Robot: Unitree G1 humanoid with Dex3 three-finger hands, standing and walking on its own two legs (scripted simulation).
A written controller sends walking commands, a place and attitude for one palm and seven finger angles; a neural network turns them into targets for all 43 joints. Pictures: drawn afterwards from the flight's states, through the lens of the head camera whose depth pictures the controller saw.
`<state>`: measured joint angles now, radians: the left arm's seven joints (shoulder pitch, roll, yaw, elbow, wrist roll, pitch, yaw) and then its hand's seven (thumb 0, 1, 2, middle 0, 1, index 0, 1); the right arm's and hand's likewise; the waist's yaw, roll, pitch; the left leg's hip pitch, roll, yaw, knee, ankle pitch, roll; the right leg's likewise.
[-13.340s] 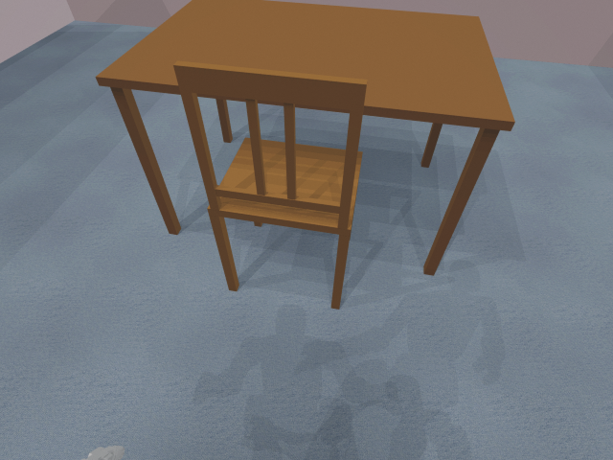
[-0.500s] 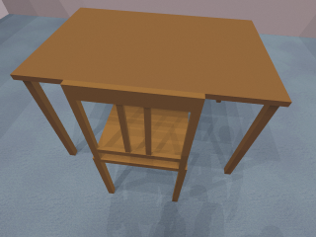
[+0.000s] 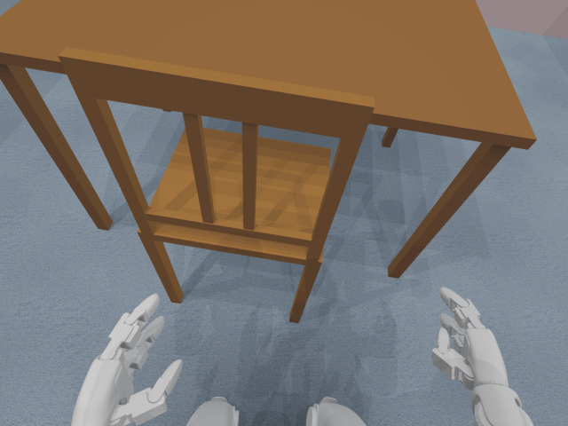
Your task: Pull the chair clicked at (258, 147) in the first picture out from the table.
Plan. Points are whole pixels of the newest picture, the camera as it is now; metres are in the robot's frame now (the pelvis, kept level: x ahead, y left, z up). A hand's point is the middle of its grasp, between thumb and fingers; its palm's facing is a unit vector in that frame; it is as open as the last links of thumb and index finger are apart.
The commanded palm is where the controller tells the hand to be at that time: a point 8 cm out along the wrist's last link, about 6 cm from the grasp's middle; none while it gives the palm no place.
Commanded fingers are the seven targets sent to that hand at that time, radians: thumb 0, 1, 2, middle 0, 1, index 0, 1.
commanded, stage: raise the hand toward the chair's back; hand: left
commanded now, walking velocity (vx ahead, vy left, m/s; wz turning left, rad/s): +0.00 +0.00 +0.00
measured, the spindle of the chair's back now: (201, 175) +0.51 +0.19 -0.01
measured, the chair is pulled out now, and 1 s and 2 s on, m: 0.00 0.00 0.00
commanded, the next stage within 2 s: aim the fingers beside a spindle in 1.62 s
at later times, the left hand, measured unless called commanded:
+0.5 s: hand (118, 343) +0.20 +0.21 +0.04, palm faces +0.07 -0.99 -0.09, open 14.0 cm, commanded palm +0.18 +0.26 +0.03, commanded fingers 0.00 -0.27 0.40 -0.08 -0.12 -0.08 -0.12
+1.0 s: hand (108, 325) +0.23 +0.24 +0.03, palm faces -0.06 -1.00 -0.05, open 16.8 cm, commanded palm +0.21 +0.30 +0.04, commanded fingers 0.00 -0.50 0.30 -0.06 -0.08 -0.06 -0.08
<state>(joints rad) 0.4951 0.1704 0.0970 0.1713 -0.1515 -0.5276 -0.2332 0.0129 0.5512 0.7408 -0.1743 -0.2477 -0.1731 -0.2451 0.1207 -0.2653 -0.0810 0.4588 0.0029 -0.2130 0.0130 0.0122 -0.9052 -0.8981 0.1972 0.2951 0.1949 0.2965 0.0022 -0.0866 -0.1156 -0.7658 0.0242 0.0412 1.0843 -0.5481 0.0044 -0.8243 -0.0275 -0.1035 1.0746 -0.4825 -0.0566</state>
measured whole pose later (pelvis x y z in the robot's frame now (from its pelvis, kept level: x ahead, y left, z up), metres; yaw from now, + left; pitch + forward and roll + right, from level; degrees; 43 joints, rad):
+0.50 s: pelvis +0.00 +0.01 -0.01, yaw +1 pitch +17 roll -1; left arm 0.46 0.21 0.20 -0.02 -0.25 -0.46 -0.23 0.01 -0.03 0.49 -0.11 -0.16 -0.11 -0.15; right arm 0.28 -0.22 -0.04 0.58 0.03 -0.20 -0.05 0.02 -0.90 -0.90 0.20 0.30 0.20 0.30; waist -0.03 0.02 -0.14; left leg -0.87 0.02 0.01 1.13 -0.55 0.02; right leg -0.90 -0.04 -0.13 1.08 -0.47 -0.04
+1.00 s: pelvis +0.00 +0.04 +0.00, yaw +1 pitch +16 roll -3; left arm 0.33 0.27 0.18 0.07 -0.25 -0.37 -0.33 -0.01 -0.48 0.31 -0.07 -0.09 -0.06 -0.08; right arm 0.22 -0.22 0.03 0.51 0.03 -0.22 -0.05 0.01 -0.90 -0.90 0.20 0.30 0.20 0.30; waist -0.01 0.02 -0.13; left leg -0.82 0.00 0.02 1.10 -0.55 0.05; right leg -0.84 -0.05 -0.12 1.02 -0.45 0.00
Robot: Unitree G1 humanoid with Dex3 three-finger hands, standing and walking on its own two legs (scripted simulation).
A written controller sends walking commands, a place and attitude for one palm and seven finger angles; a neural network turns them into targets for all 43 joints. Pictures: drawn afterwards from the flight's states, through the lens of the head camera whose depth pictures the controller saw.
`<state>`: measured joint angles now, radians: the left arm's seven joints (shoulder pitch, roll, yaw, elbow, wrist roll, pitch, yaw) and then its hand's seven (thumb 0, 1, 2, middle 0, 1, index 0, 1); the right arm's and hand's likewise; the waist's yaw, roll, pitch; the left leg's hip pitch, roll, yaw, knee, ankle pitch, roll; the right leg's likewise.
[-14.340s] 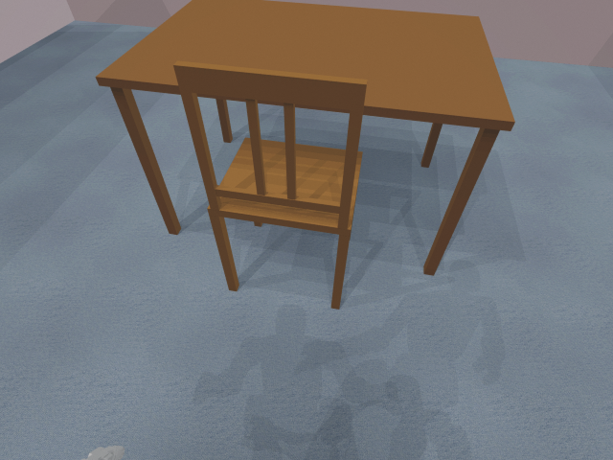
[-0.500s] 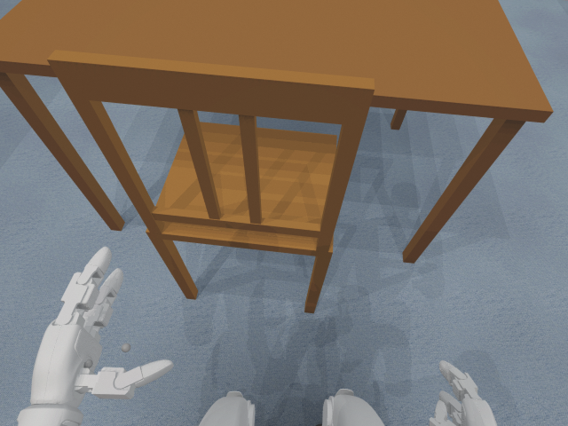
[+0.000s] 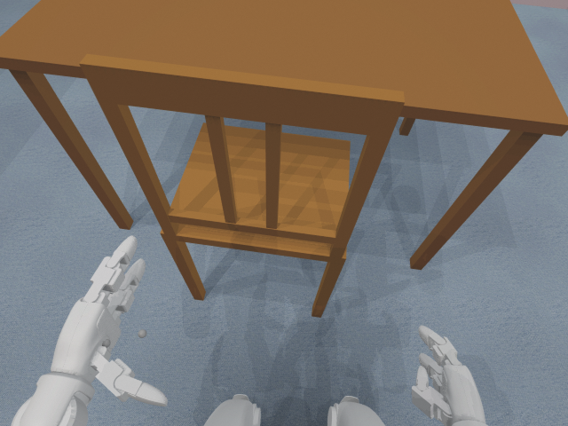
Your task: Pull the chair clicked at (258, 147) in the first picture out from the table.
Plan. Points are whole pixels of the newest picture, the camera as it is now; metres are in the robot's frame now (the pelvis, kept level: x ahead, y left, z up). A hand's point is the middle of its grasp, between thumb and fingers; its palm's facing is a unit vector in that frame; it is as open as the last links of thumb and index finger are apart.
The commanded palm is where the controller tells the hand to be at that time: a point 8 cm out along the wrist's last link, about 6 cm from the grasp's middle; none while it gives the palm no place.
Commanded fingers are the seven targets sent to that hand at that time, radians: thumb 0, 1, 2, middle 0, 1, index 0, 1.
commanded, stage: raise the hand toward the chair's back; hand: left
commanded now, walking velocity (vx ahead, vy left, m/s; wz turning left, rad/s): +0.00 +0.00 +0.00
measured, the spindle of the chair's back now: (224, 176) +0.51 +0.14 -0.02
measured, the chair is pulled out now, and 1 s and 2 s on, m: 0.00 0.00 0.00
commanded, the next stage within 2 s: aim the fingers beside a spindle in 0.62 s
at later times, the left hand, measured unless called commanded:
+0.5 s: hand (136, 318) +0.24 +0.20 +0.04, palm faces -0.04 -1.00 -0.08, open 16.9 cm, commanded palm +0.22 +0.26 +0.04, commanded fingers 0.00 -0.50 0.30 -0.06 -0.08 -0.06 -0.08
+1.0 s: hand (161, 303) +0.26 +0.18 +0.03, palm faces -0.08 -1.00 -0.06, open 16.9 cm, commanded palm +0.24 +0.24 +0.03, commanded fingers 0.00 -0.50 0.30 -0.06 -0.08 -0.06 -0.08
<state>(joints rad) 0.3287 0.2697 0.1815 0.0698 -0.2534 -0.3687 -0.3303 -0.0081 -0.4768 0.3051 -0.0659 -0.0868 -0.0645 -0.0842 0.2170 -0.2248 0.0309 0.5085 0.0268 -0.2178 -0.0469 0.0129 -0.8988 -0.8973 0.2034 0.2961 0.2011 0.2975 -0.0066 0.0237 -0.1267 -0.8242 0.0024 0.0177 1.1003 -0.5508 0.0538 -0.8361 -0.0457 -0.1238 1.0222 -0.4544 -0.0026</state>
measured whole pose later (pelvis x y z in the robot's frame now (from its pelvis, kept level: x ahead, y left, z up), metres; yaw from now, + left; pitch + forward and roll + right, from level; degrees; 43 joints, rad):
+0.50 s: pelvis +0.00 +0.00 +0.00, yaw +0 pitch +16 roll -3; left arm 0.27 0.28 0.24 0.13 -0.27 -0.41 -0.33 -0.01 -0.49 0.30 -0.06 -0.08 -0.06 -0.08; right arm 0.25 -0.26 0.00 0.54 0.03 -0.21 -0.03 0.01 -0.90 -0.90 0.20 0.30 0.20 0.30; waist -0.03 0.03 -0.13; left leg -0.81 0.00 0.02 1.08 -0.54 0.05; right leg -0.83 -0.04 -0.12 1.01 -0.44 -0.01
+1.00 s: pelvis +0.00 -0.02 +0.00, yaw +0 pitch +17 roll -2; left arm 0.17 0.28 0.23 0.20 -0.28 -0.42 -0.36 -0.01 -0.49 0.30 -0.07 -0.08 -0.06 -0.08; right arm 0.23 -0.26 0.01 0.56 0.03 -0.23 -0.05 0.01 -0.90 -0.90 0.20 0.30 0.20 0.30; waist -0.03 0.02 -0.12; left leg -0.85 0.01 0.01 1.10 -0.54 0.03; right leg -0.87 -0.04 -0.13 1.04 -0.46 -0.03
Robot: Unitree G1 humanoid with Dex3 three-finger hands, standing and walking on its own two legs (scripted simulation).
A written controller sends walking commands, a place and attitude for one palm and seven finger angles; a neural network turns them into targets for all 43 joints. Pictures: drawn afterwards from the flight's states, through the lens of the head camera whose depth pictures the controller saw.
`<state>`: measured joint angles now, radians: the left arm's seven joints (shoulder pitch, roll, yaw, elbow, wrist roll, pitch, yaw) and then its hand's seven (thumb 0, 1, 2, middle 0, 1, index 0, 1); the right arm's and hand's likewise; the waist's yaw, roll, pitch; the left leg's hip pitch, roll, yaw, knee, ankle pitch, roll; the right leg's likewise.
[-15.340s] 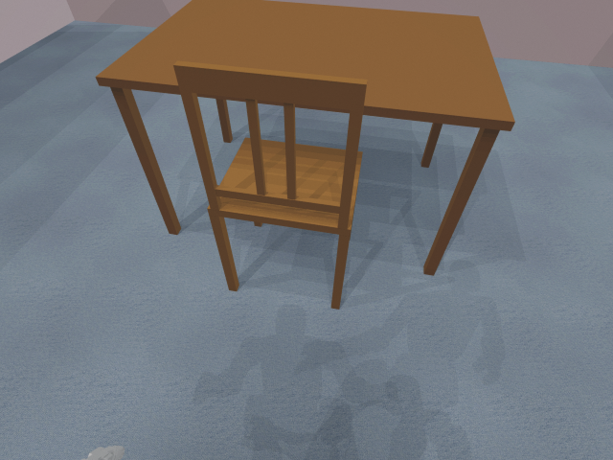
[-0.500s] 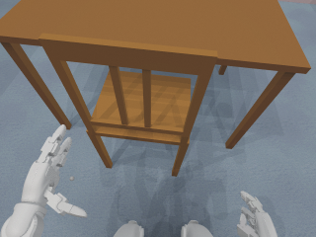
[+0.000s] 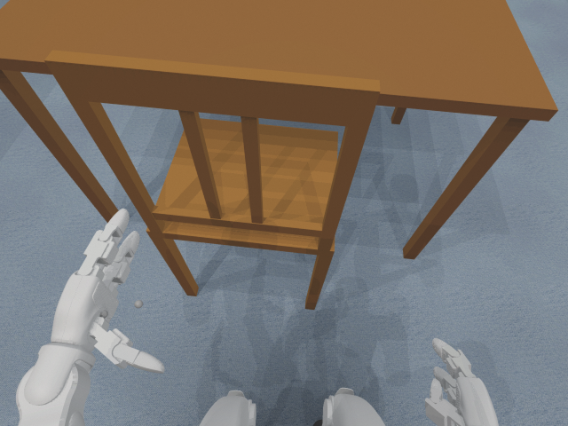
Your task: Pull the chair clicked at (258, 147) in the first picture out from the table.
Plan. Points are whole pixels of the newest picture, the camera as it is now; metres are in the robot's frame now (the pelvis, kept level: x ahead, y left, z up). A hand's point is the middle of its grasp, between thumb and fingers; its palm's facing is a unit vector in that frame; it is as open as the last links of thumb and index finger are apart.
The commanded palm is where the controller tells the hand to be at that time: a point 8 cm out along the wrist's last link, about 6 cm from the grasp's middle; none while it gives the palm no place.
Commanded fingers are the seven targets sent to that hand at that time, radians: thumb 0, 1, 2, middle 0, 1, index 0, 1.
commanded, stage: aim the fingers beside a spindle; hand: left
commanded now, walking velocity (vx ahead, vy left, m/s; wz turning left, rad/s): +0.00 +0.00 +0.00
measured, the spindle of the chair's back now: (204, 172) +0.52 +0.16 -0.01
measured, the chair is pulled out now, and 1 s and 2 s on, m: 0.00 0.00 0.00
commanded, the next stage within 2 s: none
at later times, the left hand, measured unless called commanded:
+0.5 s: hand (163, 284) +0.30 +0.18 +0.01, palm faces -0.09 -0.99 -0.04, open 16.9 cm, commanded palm +0.29 +0.24 +0.01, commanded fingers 0.00 -0.50 0.30 -0.06 -0.08 -0.06 -0.08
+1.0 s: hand (189, 257) +0.35 +0.16 -0.01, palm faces -0.10 -0.99 -0.04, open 16.9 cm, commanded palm +0.33 +0.21 -0.01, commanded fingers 0.00 -0.50 0.30 -0.06 -0.08 -0.06 -0.08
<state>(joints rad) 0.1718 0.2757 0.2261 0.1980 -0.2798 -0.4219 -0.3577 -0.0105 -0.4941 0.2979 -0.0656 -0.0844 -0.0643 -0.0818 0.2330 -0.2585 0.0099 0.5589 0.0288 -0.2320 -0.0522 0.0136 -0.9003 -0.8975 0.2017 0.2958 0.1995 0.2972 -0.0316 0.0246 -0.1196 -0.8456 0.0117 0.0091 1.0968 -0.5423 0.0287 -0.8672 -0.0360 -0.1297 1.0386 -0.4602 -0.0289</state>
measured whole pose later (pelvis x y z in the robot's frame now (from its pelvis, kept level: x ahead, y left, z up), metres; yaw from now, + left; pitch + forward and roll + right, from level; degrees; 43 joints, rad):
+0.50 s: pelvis +0.00 +0.00 -0.01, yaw +0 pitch +20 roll -2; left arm 0.00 0.26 0.20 0.34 -0.24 -0.42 -0.31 -0.01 -0.49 0.30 -0.06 -0.08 -0.06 -0.08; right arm 0.23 -0.26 0.01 0.57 0.02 -0.18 -0.03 0.01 -0.90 -0.90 0.20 0.30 0.20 0.30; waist -0.04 0.03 -0.14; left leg -0.94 0.01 0.02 1.15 -0.56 0.03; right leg -0.97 -0.04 -0.12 1.10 -0.48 -0.03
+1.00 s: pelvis -0.01 +0.01 -0.02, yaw -1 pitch +22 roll -2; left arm -0.21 0.23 0.17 0.49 -0.18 -0.47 -0.22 -0.01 -0.50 0.30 -0.06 -0.08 -0.06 -0.08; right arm 0.24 -0.26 0.01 0.59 0.01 -0.13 -0.01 0.01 -0.90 -0.90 0.20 0.30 0.20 0.30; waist -0.06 0.03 -0.14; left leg -1.02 0.00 0.03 1.21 -0.57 0.04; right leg -1.06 -0.05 -0.10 1.16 -0.48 -0.02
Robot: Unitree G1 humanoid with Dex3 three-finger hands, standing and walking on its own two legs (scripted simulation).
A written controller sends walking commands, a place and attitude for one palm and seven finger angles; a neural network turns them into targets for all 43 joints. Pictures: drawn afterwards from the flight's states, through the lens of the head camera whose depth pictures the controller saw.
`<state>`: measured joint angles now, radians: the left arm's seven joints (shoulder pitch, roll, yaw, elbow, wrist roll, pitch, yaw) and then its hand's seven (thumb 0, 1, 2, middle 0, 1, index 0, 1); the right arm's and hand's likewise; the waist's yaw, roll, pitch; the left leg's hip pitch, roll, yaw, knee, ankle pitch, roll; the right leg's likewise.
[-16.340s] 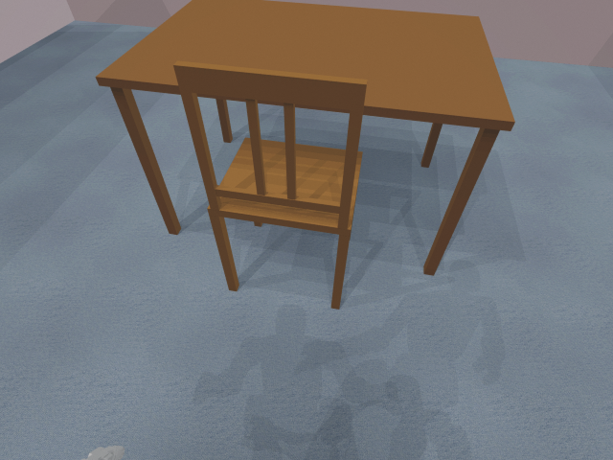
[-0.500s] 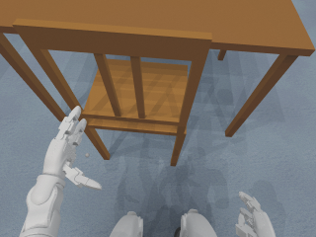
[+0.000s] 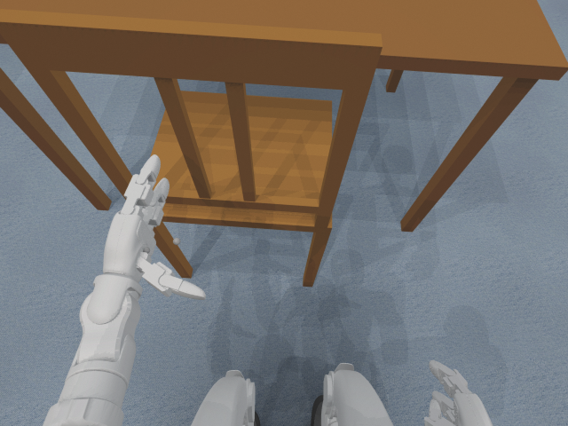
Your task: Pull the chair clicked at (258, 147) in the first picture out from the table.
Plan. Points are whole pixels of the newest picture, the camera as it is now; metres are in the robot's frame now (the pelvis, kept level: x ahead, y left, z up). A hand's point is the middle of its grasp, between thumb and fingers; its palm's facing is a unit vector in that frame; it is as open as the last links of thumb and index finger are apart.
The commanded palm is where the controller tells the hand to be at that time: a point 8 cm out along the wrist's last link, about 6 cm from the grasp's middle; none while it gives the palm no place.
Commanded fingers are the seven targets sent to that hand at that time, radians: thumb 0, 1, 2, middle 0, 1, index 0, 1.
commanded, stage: aim the fingers beside a spindle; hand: left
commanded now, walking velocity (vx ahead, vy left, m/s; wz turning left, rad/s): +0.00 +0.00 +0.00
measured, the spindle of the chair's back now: (189, 147) +0.52 +0.16 +0.01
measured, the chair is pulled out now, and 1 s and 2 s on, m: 0.00 0.00 0.00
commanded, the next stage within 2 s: none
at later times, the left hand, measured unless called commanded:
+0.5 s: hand (185, 240) +0.36 +0.15 +0.01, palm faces -0.09 -1.00 -0.04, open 16.9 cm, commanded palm +0.35 +0.20 +0.01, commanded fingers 0.00 -0.50 0.30 -0.06 -0.08 -0.06 -0.08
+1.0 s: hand (175, 234) +0.37 +0.16 +0.01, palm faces -0.07 -1.00 -0.05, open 16.9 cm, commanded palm +0.35 +0.21 +0.01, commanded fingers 0.00 -0.50 0.30 -0.06 -0.08 -0.06 -0.08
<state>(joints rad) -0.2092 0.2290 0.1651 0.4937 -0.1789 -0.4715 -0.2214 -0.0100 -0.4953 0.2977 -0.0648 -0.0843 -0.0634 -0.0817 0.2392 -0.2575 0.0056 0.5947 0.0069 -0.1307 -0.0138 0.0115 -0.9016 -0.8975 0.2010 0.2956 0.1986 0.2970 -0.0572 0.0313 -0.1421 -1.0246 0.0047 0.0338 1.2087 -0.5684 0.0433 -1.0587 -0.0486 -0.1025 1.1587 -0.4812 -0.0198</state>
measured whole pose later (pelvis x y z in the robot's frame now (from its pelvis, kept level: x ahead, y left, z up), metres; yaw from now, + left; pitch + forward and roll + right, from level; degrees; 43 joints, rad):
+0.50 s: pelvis +0.00 +0.00 +0.00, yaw +0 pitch +23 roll -1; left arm -0.25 0.23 0.17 0.57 -0.18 -0.49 -0.22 -0.01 -0.49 0.30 -0.06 -0.08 -0.06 -0.08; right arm 0.25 -0.26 0.00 0.59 0.01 -0.08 0.00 0.01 -0.90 -0.90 0.20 0.30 0.20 0.30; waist -0.06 0.03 -0.15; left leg -1.05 0.01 0.03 1.22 -0.57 0.04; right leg -1.09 -0.04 -0.10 1.17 -0.49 -0.03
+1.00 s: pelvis +0.00 +0.00 -0.01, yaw +0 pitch +23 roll -2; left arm -0.28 0.26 0.21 0.57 -0.18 -0.50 -0.23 -0.01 -0.49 0.30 -0.06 -0.08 -0.06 -0.08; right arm 0.24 -0.26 0.00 0.59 0.01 -0.08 -0.01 0.01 -0.90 -0.90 0.20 0.30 0.20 0.30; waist -0.07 0.03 -0.14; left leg -1.07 0.01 0.03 1.25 -0.58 0.04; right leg -1.11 -0.04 -0.11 1.19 -0.49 -0.03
